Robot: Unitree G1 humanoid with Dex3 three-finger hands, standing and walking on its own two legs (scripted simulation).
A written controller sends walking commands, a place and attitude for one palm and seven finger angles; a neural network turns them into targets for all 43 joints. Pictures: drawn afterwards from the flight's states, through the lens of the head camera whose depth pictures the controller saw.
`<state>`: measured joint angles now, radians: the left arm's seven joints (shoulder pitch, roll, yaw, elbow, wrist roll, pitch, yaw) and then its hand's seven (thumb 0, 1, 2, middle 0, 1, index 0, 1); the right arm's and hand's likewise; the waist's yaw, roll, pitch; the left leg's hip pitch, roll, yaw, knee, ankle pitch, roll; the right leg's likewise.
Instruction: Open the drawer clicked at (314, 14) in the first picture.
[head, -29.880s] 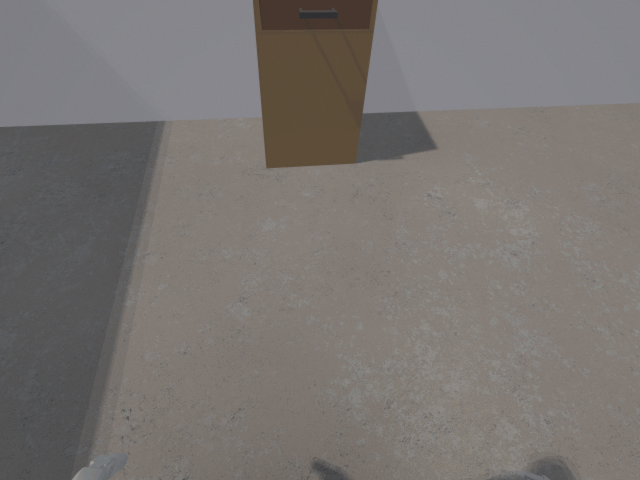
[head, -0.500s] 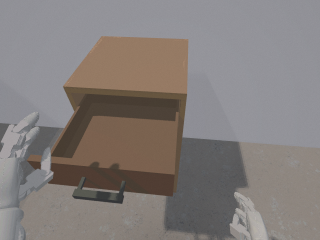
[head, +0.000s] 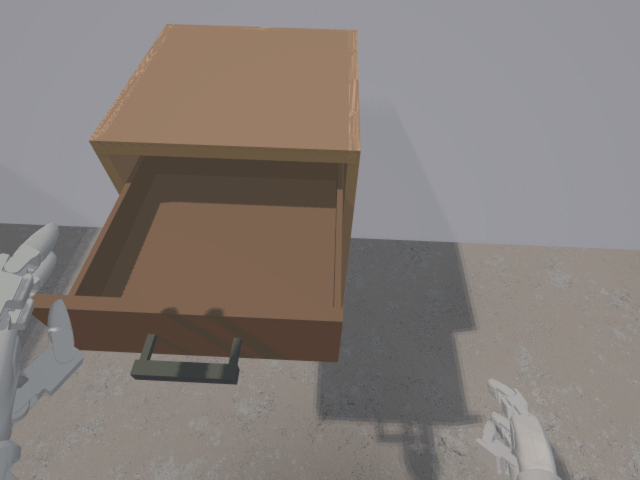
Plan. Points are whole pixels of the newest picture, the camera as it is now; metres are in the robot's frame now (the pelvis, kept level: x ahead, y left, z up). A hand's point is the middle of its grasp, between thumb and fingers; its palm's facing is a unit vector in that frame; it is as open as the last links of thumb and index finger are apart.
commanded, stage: step back with the hand held close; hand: left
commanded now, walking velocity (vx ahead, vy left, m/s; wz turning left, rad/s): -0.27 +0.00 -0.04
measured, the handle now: (189, 357) +0.28 +0.20 -0.05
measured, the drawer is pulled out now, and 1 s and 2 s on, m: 0.30 0.30 0.30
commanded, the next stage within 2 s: stop stepping back and stand still in 0.88 s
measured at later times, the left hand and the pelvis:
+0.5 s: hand (9, 479) +0.11 +0.22 +0.16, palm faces +0.42 -0.84 -0.35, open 7.4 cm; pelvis -0.08 -0.01 -0.01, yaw +0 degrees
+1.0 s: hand out of the picture +0.01 +0.21 +0.16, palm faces +0.34 -0.83 -0.44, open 7.4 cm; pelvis -0.19 -0.03 -0.01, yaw +1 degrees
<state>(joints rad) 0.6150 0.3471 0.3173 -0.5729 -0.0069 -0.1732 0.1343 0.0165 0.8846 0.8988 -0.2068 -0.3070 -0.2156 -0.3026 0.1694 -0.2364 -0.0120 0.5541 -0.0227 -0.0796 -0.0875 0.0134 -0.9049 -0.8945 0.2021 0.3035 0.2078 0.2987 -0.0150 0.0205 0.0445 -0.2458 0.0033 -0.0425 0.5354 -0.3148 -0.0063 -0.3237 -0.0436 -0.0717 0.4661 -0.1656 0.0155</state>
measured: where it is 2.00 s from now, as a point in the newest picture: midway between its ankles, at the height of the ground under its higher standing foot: outside the picture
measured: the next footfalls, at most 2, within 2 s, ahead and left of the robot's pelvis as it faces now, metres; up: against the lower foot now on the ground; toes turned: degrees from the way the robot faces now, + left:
right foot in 0.64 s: -0.05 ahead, -0.13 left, +0.00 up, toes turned +0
left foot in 0.94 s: -0.15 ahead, +0.11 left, +0.00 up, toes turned +4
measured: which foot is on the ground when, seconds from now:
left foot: down 0.00-0.66, up 0.68-0.92, down 0.94-1.00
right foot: down 0.00-0.48, up 0.50-0.62, down 0.64-0.94, up 0.96-1.00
